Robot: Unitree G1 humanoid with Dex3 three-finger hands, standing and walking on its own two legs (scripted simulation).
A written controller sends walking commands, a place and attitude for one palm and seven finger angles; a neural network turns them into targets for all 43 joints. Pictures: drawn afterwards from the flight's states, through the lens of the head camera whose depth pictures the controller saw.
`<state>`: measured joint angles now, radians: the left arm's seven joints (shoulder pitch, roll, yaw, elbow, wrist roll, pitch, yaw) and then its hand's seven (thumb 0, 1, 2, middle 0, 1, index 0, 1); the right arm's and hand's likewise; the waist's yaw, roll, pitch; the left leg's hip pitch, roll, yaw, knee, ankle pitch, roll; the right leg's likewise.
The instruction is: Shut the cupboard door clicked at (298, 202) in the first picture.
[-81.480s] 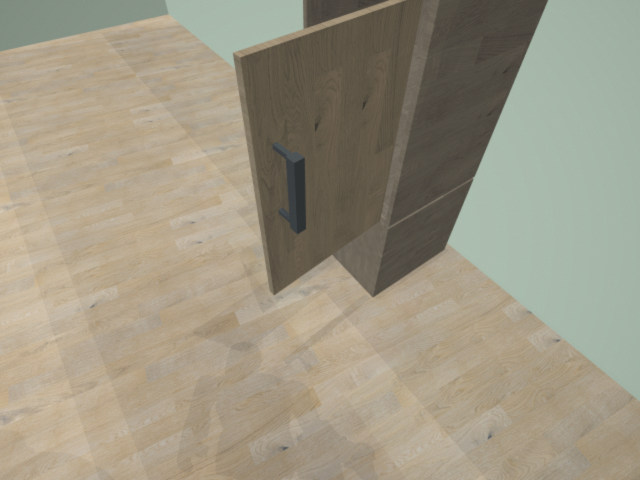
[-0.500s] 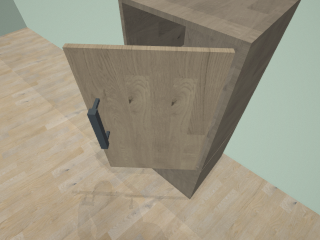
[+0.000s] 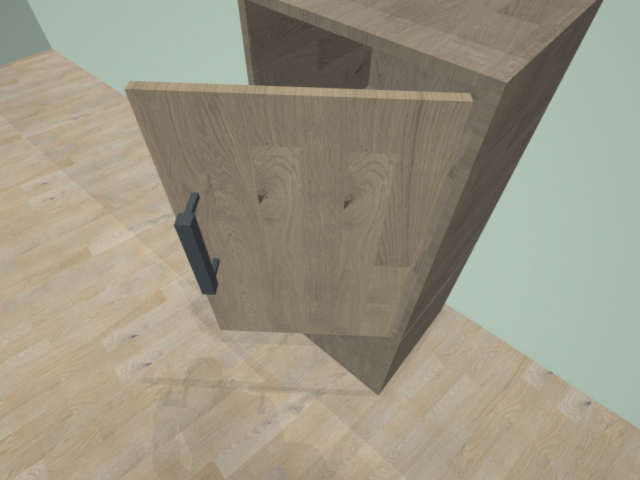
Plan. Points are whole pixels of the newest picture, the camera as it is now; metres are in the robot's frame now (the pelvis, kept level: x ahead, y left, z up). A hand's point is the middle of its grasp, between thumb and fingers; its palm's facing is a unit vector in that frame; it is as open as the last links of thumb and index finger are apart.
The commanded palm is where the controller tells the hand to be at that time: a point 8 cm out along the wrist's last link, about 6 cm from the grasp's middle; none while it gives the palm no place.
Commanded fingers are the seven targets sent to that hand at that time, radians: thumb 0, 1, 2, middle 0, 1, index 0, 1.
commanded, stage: raise the hand and make a fist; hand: left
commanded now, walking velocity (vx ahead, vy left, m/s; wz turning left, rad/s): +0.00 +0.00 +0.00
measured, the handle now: (202, 246) +0.43 +0.22 +0.00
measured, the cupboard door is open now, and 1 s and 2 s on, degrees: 38 38 38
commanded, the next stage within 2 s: bring the fist close to the handle in 1.88 s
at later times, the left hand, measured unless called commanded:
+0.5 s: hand out of the picture +0.10 +0.20 -0.07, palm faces +0.15 -0.99 -0.06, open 5.6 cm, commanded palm +0.11 +0.23 -0.05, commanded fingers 0.00 0.90 0.90 -0.69 -0.84 -0.69 -0.84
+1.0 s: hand (159, 448) +0.16 +0.20 -0.02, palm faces +0.01 -1.00 -0.03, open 3.4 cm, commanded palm +0.13 +0.26 -0.02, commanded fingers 0.00 0.90 0.90 -1.15 -1.34 -1.15 -1.34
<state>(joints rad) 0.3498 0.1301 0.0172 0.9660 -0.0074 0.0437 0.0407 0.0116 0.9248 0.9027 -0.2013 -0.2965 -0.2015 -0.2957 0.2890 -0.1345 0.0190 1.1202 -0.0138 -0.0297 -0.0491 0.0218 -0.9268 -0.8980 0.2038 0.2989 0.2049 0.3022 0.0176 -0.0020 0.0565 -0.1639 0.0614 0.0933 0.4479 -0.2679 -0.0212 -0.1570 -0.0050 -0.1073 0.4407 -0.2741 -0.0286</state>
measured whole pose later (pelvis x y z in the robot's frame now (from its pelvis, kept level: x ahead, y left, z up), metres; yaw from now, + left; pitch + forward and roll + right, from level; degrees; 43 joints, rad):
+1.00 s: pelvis -0.06 +0.03 -0.09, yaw +2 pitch +13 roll -3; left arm 0.45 0.21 0.07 -0.15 -0.22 -0.42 -0.17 0.01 0.91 0.91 -0.97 -1.15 -0.97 -1.15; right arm 0.28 -0.27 -0.01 0.53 0.02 -0.20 -0.05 0.02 -0.90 -0.90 0.21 0.30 0.21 0.30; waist 0.00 0.03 -0.11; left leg -0.90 0.04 0.02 1.17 -0.51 0.03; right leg -0.84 -0.06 -0.12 1.12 -0.50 0.00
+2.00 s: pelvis -0.04 +0.01 -0.07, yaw +2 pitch +10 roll -1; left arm 0.35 0.23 0.13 -0.01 -0.29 -0.31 -0.28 0.01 0.91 0.90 -1.30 -1.50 -1.30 -1.50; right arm 0.26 -0.26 0.02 0.51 0.03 -0.17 -0.05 0.02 -0.90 -0.90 0.21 0.30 0.21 0.30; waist 0.02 0.04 -0.10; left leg -0.73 0.05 0.02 1.02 -0.47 -0.01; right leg -0.69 -0.04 -0.12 1.00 -0.48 -0.03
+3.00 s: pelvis -0.04 +0.02 -0.06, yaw +1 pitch +12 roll -1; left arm -0.36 0.23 0.15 0.59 -0.19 -0.29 -0.15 0.01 0.90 0.90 -1.30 -1.50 -1.30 -1.50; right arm 0.26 -0.26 0.02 0.61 0.03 -0.10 -0.03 0.01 -0.90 -0.90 0.21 0.30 0.21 0.30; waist -0.03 0.03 -0.09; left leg -0.75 0.04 0.05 0.97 -0.44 0.01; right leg -0.74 -0.04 -0.09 0.96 -0.44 -0.01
